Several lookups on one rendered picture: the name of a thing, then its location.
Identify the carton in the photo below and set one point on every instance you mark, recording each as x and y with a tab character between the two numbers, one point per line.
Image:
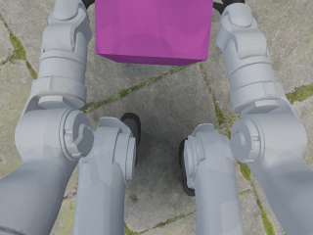
153	32

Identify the robot left hand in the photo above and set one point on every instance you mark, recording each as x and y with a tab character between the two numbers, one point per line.
87	3

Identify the robot right hand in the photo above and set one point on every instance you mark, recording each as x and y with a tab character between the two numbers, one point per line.
220	7

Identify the robot right thigh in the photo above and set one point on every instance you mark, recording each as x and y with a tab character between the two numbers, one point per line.
218	205

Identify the right robot upper arm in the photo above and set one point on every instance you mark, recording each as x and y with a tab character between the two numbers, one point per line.
273	145

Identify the left robot upper arm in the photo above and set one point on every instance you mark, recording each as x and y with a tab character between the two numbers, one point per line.
50	143

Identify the robot left forearm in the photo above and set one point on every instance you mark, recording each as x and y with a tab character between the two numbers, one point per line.
63	60

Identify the robot left shin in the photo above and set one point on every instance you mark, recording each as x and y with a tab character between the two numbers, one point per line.
107	122

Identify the robot right forearm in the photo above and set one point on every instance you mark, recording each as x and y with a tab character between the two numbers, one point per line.
248	65

